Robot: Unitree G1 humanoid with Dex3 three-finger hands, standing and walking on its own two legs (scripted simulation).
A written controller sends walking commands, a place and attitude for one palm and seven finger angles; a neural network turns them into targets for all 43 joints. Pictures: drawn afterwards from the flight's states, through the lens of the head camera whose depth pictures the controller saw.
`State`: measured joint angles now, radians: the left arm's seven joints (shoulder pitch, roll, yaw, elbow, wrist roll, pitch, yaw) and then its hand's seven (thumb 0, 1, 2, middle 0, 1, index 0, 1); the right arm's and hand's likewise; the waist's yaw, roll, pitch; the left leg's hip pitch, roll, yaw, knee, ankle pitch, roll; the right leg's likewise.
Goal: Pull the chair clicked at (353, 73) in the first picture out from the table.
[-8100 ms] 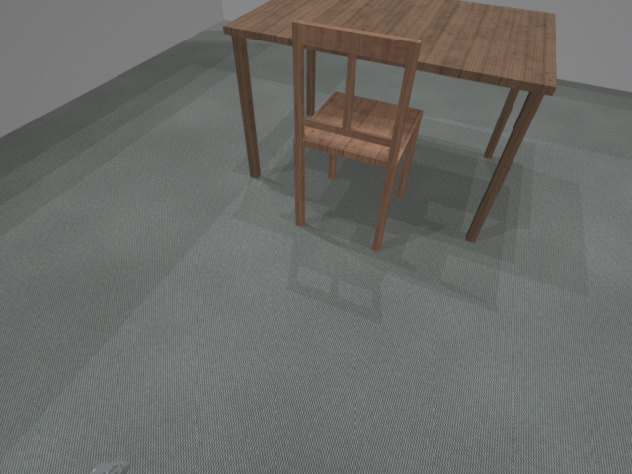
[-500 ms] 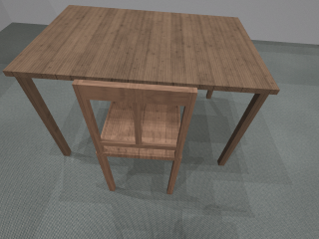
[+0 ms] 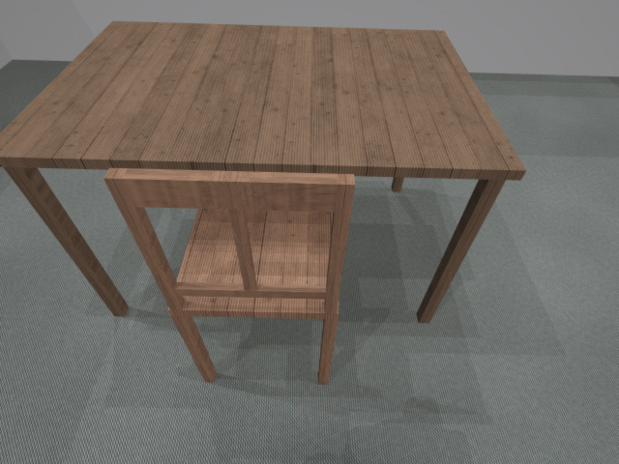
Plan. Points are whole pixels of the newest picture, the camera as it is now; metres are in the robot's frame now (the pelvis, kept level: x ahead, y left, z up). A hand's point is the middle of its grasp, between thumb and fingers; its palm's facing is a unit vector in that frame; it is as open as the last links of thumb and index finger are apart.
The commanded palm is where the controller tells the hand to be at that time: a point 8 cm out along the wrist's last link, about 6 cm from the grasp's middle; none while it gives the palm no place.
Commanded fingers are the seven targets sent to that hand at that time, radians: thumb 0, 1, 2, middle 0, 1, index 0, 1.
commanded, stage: shuffle to correct the standing spot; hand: left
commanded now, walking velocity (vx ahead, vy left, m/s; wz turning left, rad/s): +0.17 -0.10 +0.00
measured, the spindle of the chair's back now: (244, 251) +0.50 +0.16 -0.09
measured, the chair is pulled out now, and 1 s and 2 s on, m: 0.00 0.00 0.00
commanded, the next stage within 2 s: come to a stop and stand still in 0.14 s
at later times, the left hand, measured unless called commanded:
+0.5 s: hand out of the picture +0.10 +0.16 -0.18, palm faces +0.05 -0.98 -0.17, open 7.3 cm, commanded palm none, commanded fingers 0.00 0.90 0.90 -0.20 -0.30 -0.20 -0.30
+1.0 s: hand out of the picture +0.09 +0.13 -0.16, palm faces +0.10 -0.96 -0.26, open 7.3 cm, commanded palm none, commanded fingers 0.00 0.90 0.90 -0.20 -0.30 -0.20 -0.30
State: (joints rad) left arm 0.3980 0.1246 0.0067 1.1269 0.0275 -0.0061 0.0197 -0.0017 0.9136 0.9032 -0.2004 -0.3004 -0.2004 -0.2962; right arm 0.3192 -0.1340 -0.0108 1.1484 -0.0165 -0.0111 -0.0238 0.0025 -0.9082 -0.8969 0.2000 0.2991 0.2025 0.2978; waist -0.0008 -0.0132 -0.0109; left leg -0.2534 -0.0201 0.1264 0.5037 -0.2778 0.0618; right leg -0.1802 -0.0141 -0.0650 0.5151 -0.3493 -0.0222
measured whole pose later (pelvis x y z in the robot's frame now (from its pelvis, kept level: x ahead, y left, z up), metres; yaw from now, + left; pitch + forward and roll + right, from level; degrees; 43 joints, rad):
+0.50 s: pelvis +0.08 -0.01 +0.01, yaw +0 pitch +0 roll -1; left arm 0.25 0.17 0.04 1.04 0.02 0.02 0.04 0.01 0.93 0.90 -0.20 -0.30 -0.20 -0.30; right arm 0.26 -0.12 0.00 1.09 -0.02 -0.03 -0.05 0.01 -0.95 -0.90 0.20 0.30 0.20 0.30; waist 0.00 -0.04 0.06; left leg -0.22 0.03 0.13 0.46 -0.24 0.05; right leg -0.43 -0.05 -0.02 0.93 -0.36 0.03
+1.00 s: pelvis +0.05 -0.06 +0.01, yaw +2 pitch +0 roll +3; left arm 0.24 0.17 0.04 0.97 0.03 0.00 0.04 0.00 0.92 0.90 -0.21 -0.30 -0.21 -0.30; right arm 0.19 -0.21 -0.05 1.00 -0.02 0.07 0.00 0.00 -0.91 -0.90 0.20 0.30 0.20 0.30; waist 0.03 -0.01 0.05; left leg -0.41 0.00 0.02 0.96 -0.40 -0.06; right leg -0.30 -0.08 -0.06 0.50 -0.21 -0.02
